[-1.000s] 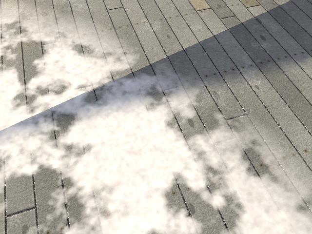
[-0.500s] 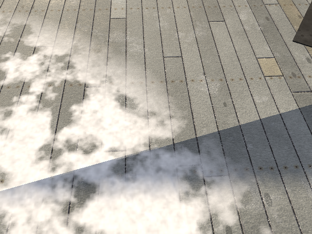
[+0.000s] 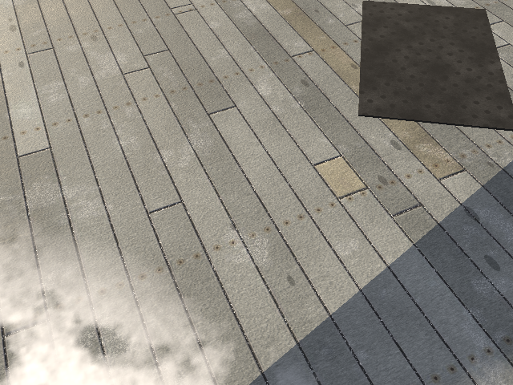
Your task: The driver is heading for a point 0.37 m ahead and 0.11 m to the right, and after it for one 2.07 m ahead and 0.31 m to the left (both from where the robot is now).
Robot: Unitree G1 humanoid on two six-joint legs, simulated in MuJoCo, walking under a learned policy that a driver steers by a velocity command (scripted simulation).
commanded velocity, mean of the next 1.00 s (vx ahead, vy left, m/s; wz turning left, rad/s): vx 0.43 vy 0.00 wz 0.17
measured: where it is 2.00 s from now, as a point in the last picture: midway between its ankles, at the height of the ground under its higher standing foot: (290, 379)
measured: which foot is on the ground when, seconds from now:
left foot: down 0.00-0.32, up 0.34-0.74, down 0.76-1.00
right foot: up 0.00-0.28, down 0.30-0.76, up 0.78-1.00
